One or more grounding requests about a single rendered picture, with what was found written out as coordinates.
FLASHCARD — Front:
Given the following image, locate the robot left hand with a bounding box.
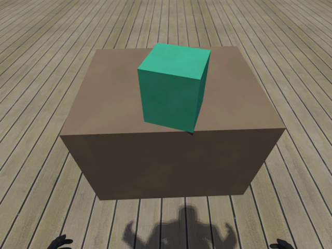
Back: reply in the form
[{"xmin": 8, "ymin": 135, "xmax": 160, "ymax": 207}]
[{"xmin": 47, "ymin": 234, "xmax": 73, "ymax": 249}]

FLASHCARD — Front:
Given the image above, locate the carton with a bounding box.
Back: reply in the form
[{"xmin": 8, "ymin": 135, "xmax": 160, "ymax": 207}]
[{"xmin": 137, "ymin": 43, "xmax": 211, "ymax": 133}]

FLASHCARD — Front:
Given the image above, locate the pedestal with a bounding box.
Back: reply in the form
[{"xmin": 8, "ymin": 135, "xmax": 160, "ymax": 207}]
[{"xmin": 59, "ymin": 46, "xmax": 286, "ymax": 200}]

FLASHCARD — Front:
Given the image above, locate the robot right hand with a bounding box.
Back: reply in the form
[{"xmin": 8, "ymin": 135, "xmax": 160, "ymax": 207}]
[{"xmin": 269, "ymin": 239, "xmax": 294, "ymax": 249}]

